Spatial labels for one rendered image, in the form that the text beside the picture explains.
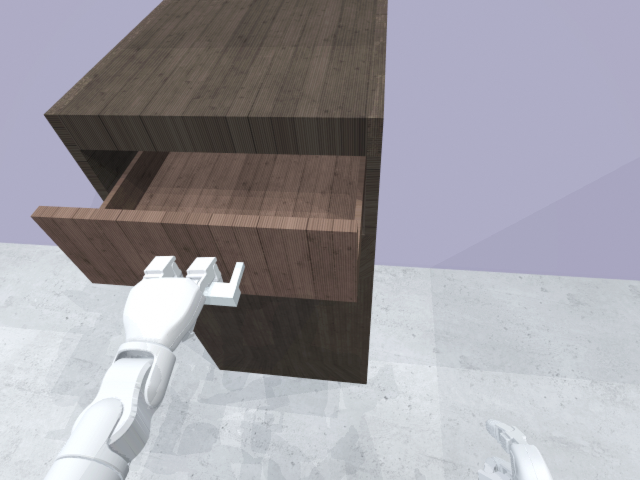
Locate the cabinet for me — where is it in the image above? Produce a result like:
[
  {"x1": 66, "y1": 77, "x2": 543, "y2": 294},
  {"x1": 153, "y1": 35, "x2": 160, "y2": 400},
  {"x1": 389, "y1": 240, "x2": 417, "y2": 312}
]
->
[{"x1": 44, "y1": 0, "x2": 388, "y2": 384}]

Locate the handle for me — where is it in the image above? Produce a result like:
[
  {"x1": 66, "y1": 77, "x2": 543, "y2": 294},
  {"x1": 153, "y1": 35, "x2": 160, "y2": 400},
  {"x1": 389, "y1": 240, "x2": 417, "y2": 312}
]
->
[{"x1": 203, "y1": 262, "x2": 245, "y2": 307}]

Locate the robot left forearm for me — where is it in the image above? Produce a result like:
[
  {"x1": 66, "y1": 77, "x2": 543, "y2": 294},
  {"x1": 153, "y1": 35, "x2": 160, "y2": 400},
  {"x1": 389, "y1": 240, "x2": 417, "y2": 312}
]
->
[{"x1": 43, "y1": 340, "x2": 176, "y2": 480}]

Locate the drawer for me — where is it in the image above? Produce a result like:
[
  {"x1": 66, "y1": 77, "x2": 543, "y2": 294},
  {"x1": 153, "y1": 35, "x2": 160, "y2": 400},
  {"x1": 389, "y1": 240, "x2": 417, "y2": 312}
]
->
[{"x1": 30, "y1": 151, "x2": 367, "y2": 302}]

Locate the left robot hand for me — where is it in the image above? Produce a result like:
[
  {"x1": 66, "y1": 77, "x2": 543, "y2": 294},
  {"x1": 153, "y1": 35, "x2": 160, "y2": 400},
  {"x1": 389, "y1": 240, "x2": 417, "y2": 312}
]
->
[{"x1": 123, "y1": 256, "x2": 223, "y2": 352}]

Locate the right robot hand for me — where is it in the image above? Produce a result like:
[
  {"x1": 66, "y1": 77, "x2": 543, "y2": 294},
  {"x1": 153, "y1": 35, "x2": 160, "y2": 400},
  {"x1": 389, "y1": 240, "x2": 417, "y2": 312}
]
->
[{"x1": 478, "y1": 419, "x2": 553, "y2": 480}]

